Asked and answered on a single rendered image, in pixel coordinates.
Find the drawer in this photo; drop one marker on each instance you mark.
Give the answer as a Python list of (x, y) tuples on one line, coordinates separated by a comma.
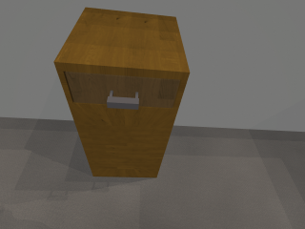
[(94, 88)]

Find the cabinet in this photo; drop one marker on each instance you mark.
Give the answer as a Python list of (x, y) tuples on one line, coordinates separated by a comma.
[(124, 142)]

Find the handle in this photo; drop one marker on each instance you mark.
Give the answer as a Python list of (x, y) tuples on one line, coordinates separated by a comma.
[(116, 102)]

